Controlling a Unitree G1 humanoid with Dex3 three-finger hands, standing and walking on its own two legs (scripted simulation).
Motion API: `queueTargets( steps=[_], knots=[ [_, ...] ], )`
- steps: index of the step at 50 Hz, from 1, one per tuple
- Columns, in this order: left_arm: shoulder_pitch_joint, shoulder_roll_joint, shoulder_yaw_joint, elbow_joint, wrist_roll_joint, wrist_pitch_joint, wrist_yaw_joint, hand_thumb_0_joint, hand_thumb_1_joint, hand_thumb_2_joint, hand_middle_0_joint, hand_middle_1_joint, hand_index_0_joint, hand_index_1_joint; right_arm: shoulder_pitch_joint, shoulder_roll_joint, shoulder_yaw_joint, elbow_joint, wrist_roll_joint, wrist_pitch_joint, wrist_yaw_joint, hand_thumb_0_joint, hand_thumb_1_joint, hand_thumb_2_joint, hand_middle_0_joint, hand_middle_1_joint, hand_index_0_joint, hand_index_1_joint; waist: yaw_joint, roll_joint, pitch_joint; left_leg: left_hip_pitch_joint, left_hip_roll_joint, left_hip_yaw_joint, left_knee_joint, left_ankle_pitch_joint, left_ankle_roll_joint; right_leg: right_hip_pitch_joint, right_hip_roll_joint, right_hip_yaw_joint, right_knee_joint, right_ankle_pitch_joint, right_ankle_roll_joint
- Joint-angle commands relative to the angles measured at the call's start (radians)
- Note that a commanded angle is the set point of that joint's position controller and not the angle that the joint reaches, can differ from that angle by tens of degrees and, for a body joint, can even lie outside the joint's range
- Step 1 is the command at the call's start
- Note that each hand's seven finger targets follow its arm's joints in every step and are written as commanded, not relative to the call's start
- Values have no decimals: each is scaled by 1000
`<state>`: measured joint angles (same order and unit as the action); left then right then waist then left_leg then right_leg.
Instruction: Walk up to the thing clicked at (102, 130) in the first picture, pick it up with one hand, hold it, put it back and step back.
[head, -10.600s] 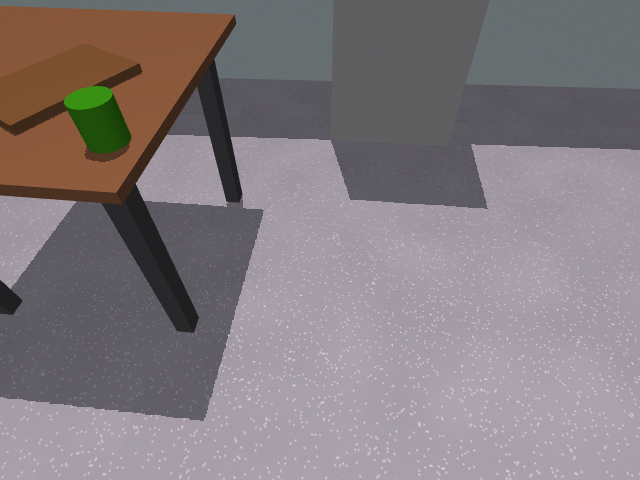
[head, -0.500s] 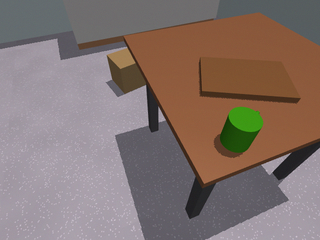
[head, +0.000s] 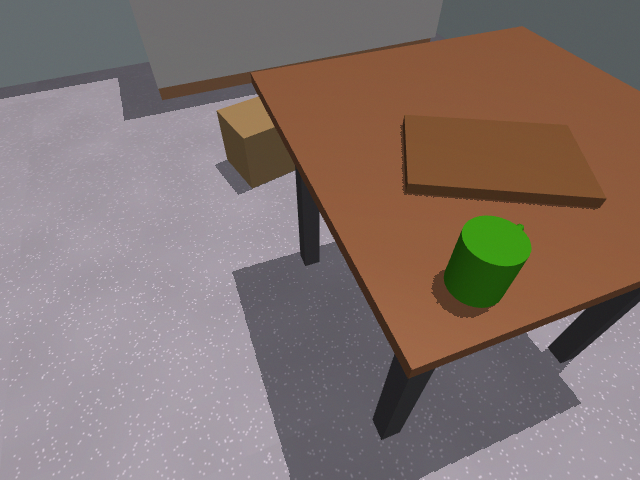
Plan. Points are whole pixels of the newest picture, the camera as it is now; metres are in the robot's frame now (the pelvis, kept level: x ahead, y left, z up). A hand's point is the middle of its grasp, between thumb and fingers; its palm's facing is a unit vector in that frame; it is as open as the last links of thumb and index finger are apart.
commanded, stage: stand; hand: right
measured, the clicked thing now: (491, 256) +0.42 -0.24 +0.02
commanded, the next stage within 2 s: rise first in 0.64 s
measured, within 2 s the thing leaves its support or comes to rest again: neither
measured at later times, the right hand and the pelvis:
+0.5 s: hand out of the picture +0.06 -0.25 -0.16, palm faces -0.03 +0.94 -0.34, open 7.4 cm; pelvis -0.01 +0.00 +0.00, yaw +0 degrees
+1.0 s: hand (519, 475) +0.16 -0.25 -0.13, palm faces +0.18 +0.93 -0.32, open 11.5 cm; pelvis -0.02 +0.00 -0.01, yaw +0 degrees
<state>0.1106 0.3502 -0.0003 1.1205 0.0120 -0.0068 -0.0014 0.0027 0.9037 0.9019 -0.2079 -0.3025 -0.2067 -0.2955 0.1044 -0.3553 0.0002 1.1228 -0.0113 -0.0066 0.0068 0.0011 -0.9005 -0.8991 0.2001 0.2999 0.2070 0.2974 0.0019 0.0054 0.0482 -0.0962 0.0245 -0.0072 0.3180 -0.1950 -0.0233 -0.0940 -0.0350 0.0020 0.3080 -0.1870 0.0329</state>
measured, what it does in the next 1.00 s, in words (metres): stands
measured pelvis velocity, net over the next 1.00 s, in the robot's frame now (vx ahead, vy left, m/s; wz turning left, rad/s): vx -0.02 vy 0.00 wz -0.01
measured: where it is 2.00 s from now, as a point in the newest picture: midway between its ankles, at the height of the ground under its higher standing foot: outside the picture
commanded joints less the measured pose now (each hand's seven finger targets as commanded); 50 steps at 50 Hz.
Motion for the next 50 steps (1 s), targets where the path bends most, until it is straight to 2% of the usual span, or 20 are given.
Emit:
queueTargets(
  steps=[1, 2, 8, 17, 23, 25, 36, 37, 38, 39, 40, 41, 42, 44, 45, 46, 47, 48, 49, 50],
  knots=[
    [-13, 218, 41, -50, -2, -23, 10, 0, 900, 900, -200, -300, -200, -301, -35, -212, -42, -55, 6, -20, -13, 0, -900, -900, 200, 300, 200, 300, 2, -6, -72, 9, 107, -69, -37, 202, 40, 13, -100, 55, -29, 187, -40],
    [-25, 225, 44, -53, -1, -22, 12, 0, 900, 900, -200, -300, -200, -301, -30, -211, -44, -56, 6, -20, -14, 0, -900, -900, 200, 300, 200, 300, -6, -20, -80, 11, 106, -69, -35, 207, 38, 18, -100, 53, -25, 189, -44],
    [-25, 221, 42, -58, -3, -24, 12, 0, 900, 900, -200, -300, -200, -301, -31, -214, -43, -56, 6, -19, -12, 0, -900, -900, 200, 300, 200, 300, -4, -9, -64, -1, 105, -69, -34, 175, 39, 12, -102, 60, -38, 172, -41],
    [-15, 222, 42, -58, -1, -24, 12, 0, 900, 900, -200, -300, -200, -301, -30, -216, -43, -58, 5, -20, -12, 0, -900, -900, 200, 300, 200, 300, -1, -4, -79, 6, 107, -73, -34, 195, 40, 22, -102, 56, -28, 189, -42],
    [-5, 217, 41, -56, -1, -19, 9, 0, 900, 900, -200, -300, -200, -301, -22, -220, -44, -54, 4, -21, -12, 0, -900, -900, 200, 300, 200, 300, 1, 2, -52, -18, 103, -76, -55, 120, 39, -3, -94, 56, -36, 107, -43],
    [-8, 220, 42, -58, 2, -21, 10, 0, 900, 900, -200, -300, -200, -301, -31, -216, -45, -59, 4, -22, -11, 0, -900, -900, 200, 300, 200, 300, 1, -10, -73, 4, 109, -78, -41, 157, 42, 3, -98, 56, -26, 141, -45],
    [2, 218, 38, -60, -1, -21, 8, 0, 900, 900, -200, -300, -200, -301, -21, -217, -43, -52, 3, -24, -11, 0, -900, -900, 200, 300, 200, 300, 3, -4, -73, 6, 108, -73, -41, 166, 40, -2, -99, 63, -23, 152, -45],
    [-6, 222, 39, -58, -4, -20, 10, 0, 820, 820, -120, -220, -120, -221, -13, -214, -43, -50, 3, -23, -12, 0, -820, -820, 120, 220, 120, 220, -2, -9, -67, -8, 103, -73, -45, 162, 36, 0, -99, 64, -24, 146, -46],
    [-357, 62, 34, -409, -83, -137, 17, 0, 740, 740, -40, -140, -40, -141, -364, -41, -18, -401, 73, -100, -25, 0, -740, -740, 69, 140, 59, 140, 9, -96, -85, -122, -10, 29, 53, 66, 16, -130, 37, -48, 75, 48, -36],
    [-343, 83, 13, -435, -110, -157, 39, 0, 660, 660, -30, -60, -10, -61, -335, -81, -18, -460, 114, -147, -43, 0, -660, -660, 68, 60, 59, 60, -27, 8, -116, -58, -19, 35, 10, -13, 12, -76, 24, -37, 39, -10, -40],
    [-223, 136, 43, -350, -113, -151, 55, 0, 580, 580, -31, -30, -8, -54, -219, -157, -49, -370, 111, -143, -59, 0, -580, -580, 66, 41, 58, 41, -15, 3, -69, -92, -13, 33, 7, -32, 16, -92, 32, -40, 45, -17, -41],
    [-168, 208, 104, -292, -110, -139, 67, 0, 500, 500, -33, -36, -16, -55, -160, -212, -109, -270, 107, -128, -76, 0, -500, -500, 68, 41, 59, 41, -17, 11, -52, -144, -22, 45, 40, -30, 13, -132, 35, -43, 67, -18, -42],
    [-158, 236, 142, -305, -106, -134, 79, 0, 420, 420, -33, -38, -21, -51, -160, -240, -151, -291, 102, -126, -87, 0, -420, -420, 65, 43, 57, 43, -10, 3, -125, -127, -22, 50, 70, 14, 14, -122, 31, -40, 87, 22, -39],
    [-108, 140, 127, -242, -87, -135, 81, 0, 260, 260, -40, -46, -38, -49, -144, -165, -140, -304, 78, -136, -91, 0, -260, -260, 64, 43, 57, 43, -9, -37, -191, -123, -22, 47, 95, 53, 22, -108, 29, -37, 106, 74, -33],
    [-110, 141, 153, -257, -71, -134, 82, 0, 180, 194, -42, -44, -42, -44, -106, -183, -178, -328, 65, -134, -91, 0, -190, -192, 62, 44, 56, 44, -32, -39, -220, -109, -21, 43, 97, 81, 26, -119, 33, -36, 106, 102, -35],
    [-45, 142, 186, -254, -52, -127, 78, 0, 123, 176, -46, -48, -48, -45, 21, -203, -234, -352, 51, -126, -90, 0, -150, -182, 62, 44, 56, 44, -43, -48, -253, -80, -23, 46, 105, 132, 28, -106, 37, -39, 108, 150, -35],
    [26, 133, 186, -257, -48, -119, 78, 0, 84, 150, -49, -56, -59, -45, 91, -188, -231, -349, 52, -117, -89, 0, -93, -169, 61, 45, 56, 45, -30, -30, -258, -58, -28, 49, 96, 170, 23, -90, 38, -43, 100, 179, -35],
    [60, 153, 201, -254, -43, -112, 80, 0, 40, 117, -51, -56, -67, -39, 92, -175, -224, -359, 50, -110, -86, 0, -29, -152, 59, 46, 55, 46, -6, -29, -253, -57, -33, 54, 88, 201, 20, -73, 35, -43, 92, 203, -33],
    [59, 156, 207, -296, -42, -113, 79, 0, -14, 106, -52, -56, -67, -40, 90, -172, -231, -422, 53, -109, -84, 0, 35, -141, 56, 48, 54, 48, -9, -37, -256, -48, -35, 60, 85, 224, 19, -62, 36, -45, 87, 222, -30],
    [85, 110, 188, -301, -43, -108, 75, 0, -62, 99, -54, -56, -66, -42, 120, -152, -226, -469, 54, -105, -80, 0, 77, -133, 54, 48, 53, 48, -16, -59, -242, -51, -36, 65, 87, 229, 20, -65, 36, -47, 83, 229, -27]
  ],
)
